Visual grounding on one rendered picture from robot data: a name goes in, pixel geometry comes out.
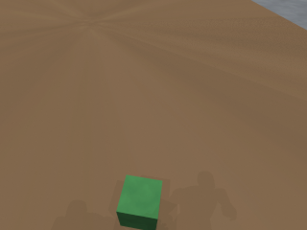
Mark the carton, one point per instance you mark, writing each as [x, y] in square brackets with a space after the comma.
[138, 206]

